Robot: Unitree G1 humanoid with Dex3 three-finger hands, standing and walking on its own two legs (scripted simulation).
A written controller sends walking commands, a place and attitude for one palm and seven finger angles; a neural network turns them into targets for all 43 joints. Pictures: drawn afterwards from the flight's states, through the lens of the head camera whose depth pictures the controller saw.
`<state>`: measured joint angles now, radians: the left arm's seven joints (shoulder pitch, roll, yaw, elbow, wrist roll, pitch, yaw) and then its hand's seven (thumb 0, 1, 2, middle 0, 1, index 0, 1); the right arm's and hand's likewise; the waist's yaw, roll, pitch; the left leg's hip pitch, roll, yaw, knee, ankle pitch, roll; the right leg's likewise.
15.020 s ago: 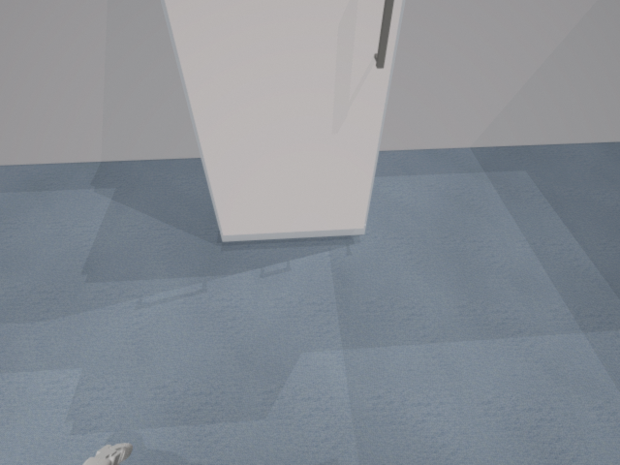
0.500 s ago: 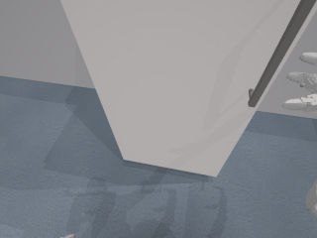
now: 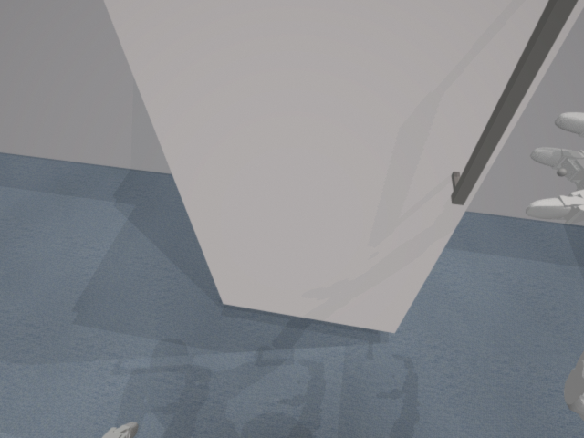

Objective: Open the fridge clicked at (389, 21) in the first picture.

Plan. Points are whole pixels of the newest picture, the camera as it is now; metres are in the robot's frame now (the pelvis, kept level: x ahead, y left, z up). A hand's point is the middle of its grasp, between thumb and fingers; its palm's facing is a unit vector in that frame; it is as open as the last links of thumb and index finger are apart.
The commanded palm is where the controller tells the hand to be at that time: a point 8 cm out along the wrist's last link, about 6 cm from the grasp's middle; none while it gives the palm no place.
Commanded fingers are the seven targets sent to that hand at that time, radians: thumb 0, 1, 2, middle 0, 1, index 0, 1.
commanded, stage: move the hooked fingers beside the handle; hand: right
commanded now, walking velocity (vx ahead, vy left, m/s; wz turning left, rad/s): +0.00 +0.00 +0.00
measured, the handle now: (500, 104) +0.51 -0.20 +0.21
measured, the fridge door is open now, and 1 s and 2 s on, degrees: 0 0 0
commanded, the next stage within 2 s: feel for the door with the fingertips in 0.44 s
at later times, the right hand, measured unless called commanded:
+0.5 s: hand (562, 167) +0.45 -0.28 +0.16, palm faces +0.10 +0.99 +0.03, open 14.0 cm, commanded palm +0.42 -0.33 +0.16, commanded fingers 0.00 0.50 -0.30 0.30 1.20 0.30 1.20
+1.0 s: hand (523, 163) +0.46 -0.24 +0.16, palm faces +0.07 +1.00 +0.04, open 14.0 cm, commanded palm +0.43 -0.29 +0.16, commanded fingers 0.00 0.50 -0.30 0.30 1.20 0.30 1.20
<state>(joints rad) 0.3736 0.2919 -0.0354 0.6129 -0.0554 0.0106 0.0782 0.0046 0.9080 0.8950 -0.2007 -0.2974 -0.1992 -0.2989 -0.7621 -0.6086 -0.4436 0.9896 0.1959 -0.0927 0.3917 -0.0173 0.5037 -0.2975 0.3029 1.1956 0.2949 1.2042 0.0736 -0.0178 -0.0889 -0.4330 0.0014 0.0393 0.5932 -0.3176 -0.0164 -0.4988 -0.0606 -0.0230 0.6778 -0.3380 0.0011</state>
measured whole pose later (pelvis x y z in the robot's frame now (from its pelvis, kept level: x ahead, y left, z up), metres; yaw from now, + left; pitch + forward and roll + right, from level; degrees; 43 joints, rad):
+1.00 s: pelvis +0.00 -0.01 +0.00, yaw +0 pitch +9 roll +2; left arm 0.35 0.26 -0.04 0.61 -0.04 -0.01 0.07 0.00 0.91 0.89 -0.20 -0.30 -0.20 -0.30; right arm -0.80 -0.51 -0.38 0.96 0.17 -0.08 0.28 -0.02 0.50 -0.30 0.30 1.20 0.30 1.20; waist 0.09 -0.02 -0.09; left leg -0.45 0.01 0.03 0.60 -0.32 -0.03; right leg -0.51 -0.05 -0.03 0.69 -0.34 -0.01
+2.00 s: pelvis +0.00 +0.00 +0.00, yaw +0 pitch +9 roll +2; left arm 0.36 0.27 -0.03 0.62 -0.04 0.00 0.06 0.00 0.91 0.90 -0.20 -0.30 -0.20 -0.30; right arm -0.80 -0.49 -0.35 0.94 0.18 -0.08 0.27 -0.02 0.50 -0.30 0.29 1.20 0.29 1.20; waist 0.07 -0.03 -0.09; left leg -0.43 0.01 0.04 0.60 -0.32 -0.02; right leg -0.51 -0.05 -0.02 0.69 -0.35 0.00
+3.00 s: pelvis -0.01 +0.00 +0.00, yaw +0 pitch +8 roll +2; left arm 0.37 0.27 -0.02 0.66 -0.04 -0.03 0.06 0.00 0.91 0.90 -0.20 -0.30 -0.20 -0.30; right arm -0.87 -0.44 -0.32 1.01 0.15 -0.14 0.18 -0.02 0.50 -0.30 0.30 1.20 0.29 1.20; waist 0.09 -0.02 -0.07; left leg -0.44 0.00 0.04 0.60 -0.30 -0.01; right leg -0.50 -0.06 -0.02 0.67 -0.31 0.00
